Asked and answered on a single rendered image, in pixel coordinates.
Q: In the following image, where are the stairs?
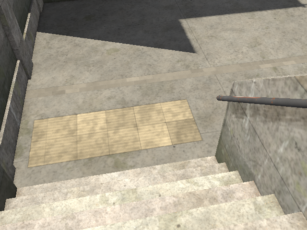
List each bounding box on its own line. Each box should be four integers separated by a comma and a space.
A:
0, 155, 307, 230

